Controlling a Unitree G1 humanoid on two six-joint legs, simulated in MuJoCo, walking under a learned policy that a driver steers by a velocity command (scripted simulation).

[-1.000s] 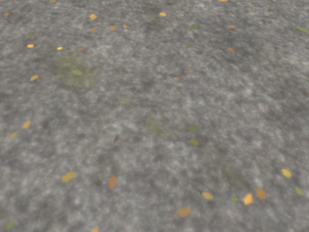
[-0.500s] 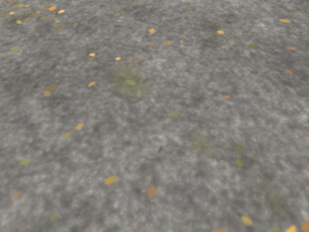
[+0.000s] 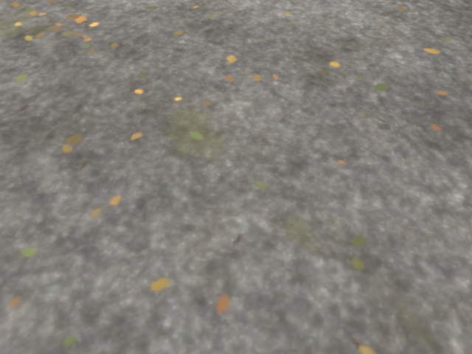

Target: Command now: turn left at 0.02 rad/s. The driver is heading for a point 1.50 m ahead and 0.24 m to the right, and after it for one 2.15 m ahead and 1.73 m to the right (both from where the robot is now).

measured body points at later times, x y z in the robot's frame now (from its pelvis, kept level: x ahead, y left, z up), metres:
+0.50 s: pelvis +0.00 -0.02 +0.00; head +0.01 -0.02 +0.45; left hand +0.12 +0.23 -0.11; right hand +0.11 -0.27 -0.12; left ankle +0.01 +0.13 -0.73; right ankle -0.02 -0.11 -0.73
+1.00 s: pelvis +0.10 +0.04 +0.01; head +0.11 +0.07 +0.46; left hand +0.17 +0.32 -0.12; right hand +0.18 -0.23 -0.10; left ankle +0.09 +0.14 -0.73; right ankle +0.02 -0.10 -0.66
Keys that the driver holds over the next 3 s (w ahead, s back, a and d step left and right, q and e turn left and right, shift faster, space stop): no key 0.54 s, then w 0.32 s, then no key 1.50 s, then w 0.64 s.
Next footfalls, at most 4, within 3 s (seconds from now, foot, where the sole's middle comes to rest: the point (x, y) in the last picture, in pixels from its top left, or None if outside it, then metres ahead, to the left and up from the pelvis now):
0.88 left None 0.13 0.14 -0.77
1.28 right None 0.28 -0.09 -0.77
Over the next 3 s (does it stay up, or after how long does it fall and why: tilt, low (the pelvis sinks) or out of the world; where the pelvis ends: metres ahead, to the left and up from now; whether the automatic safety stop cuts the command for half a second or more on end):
stays up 0.37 -0.01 0.01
